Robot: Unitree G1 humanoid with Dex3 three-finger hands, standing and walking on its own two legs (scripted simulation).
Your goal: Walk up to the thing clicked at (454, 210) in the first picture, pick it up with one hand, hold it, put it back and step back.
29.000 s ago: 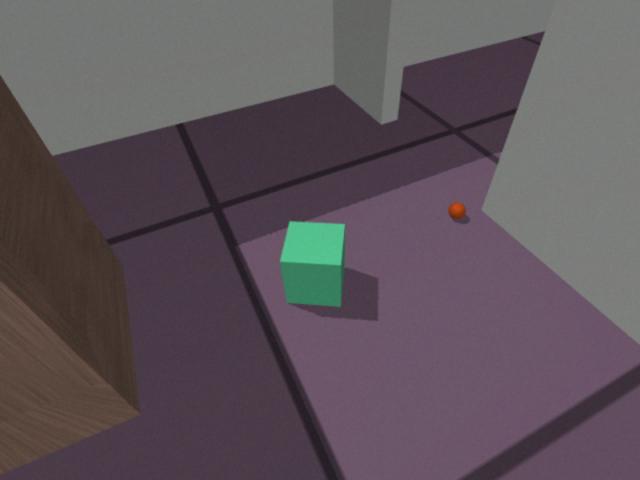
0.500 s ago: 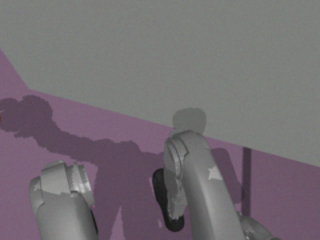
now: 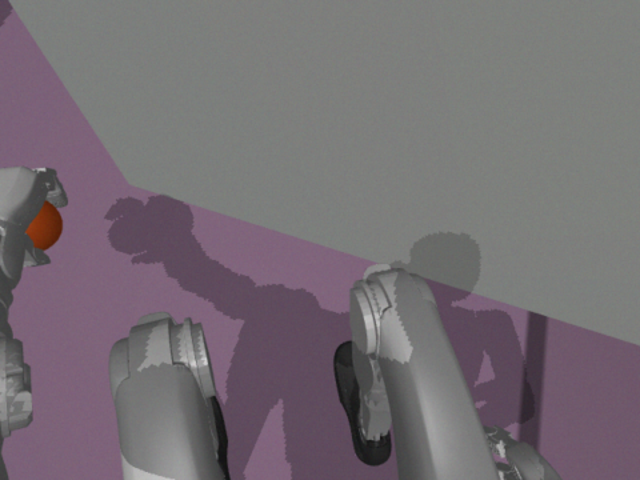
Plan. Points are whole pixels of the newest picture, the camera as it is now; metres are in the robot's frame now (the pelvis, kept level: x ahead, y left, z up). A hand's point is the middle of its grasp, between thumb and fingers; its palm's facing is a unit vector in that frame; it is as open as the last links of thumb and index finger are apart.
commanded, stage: lift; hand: left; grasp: from above
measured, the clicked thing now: (27, 224) +0.46 +0.32 -0.17
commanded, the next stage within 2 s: hold in 1.72 s
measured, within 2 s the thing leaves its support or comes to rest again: neither
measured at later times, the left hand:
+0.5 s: hand out of the picture +0.42 +0.32 -0.06, palm faces -0.45 -0.06 -0.89, open 9.3 cm
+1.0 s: hand out of the picture +0.35 +0.29 +0.14, palm faces -0.43 -0.12 -0.90, open 9.3 cm
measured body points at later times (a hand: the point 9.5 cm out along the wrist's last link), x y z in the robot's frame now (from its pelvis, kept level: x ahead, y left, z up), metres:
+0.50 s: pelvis +0.00 +0.00 +0.06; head +0.20 +0.06 +0.46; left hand +0.44 +0.32 -0.01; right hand +0.08 -0.27 -0.05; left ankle +0.08 +0.13 -0.30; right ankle +0.11 -0.14 -0.30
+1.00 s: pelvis +0.00 +0.00 +0.22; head +0.14 +0.03 +0.65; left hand +0.37 +0.29 +0.19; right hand +0.15 -0.25 +0.10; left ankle +0.08 +0.13 -0.30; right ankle +0.11 -0.14 -0.30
